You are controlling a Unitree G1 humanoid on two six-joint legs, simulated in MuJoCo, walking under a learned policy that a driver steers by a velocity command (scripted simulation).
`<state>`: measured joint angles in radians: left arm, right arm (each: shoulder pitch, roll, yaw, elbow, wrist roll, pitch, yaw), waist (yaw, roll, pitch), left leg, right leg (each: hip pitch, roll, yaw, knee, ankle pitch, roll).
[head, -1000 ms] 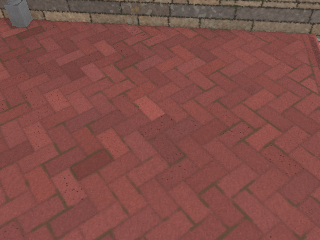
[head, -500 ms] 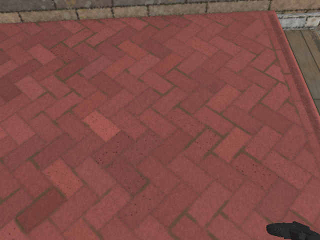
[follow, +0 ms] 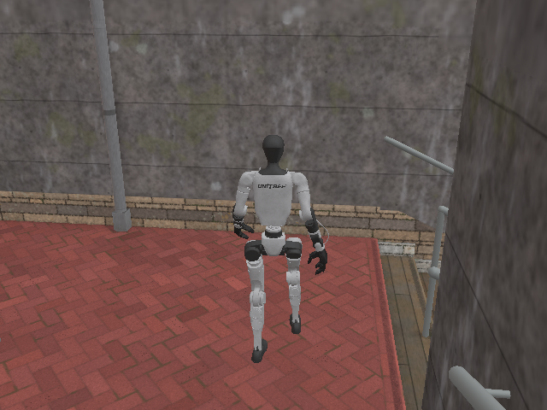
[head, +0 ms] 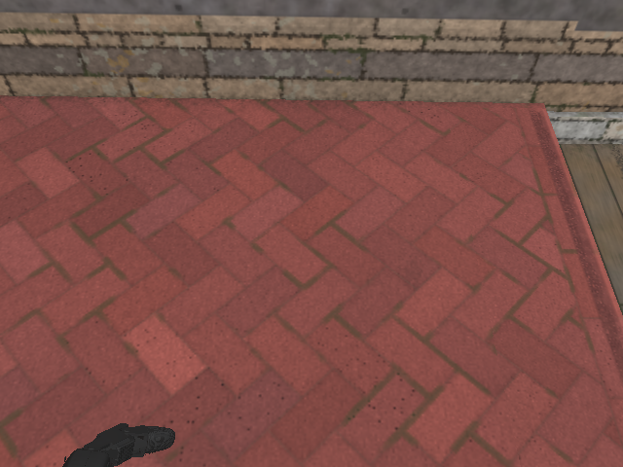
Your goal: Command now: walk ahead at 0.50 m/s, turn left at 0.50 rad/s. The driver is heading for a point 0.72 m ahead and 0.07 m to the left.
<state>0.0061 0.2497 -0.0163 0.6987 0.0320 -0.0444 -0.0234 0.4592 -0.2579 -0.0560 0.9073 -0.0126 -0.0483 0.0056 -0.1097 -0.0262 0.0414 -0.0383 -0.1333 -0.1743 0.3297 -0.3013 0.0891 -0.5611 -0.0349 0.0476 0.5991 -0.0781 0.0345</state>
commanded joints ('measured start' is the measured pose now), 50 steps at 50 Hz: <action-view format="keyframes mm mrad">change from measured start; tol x32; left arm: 1 30 123 38 -61 -8 -28 12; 31 505 77 57 86 -42 -16 23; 50 58 9 55 36 4 24 -33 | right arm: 1 -28 -189 -48 -66 -6 -6 -13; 25 -505 -52 14 -300 -30 40 80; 31 -31 -257 -55 -174 -31 20 14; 50 -29 -71 5 -2 -4 -51 -29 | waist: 1 88 118 -40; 5 159 -278 -336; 24 163 -59 42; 31 3 258 -418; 50 60 72 87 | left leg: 1 -83 239 -219 60 514 71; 6 -640 100 60 882 -180 -10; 28 -286 52 298 234 47 76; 31 434 586 -520 5 89 277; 37 -101 364 59 -129 418 92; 50 69 351 335 -163 665 33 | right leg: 1 226 60 -21 -93 -73 -25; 5 826 -434 734 -330 -401 -244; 10 457 -220 185 -397 -66 -170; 28 615 -237 -244 -72 781 -135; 31 -46 22 -196 761 -468 -56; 32 -115 -8 -47 798 -375 -66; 50 -100 -18 -135 88 81 -93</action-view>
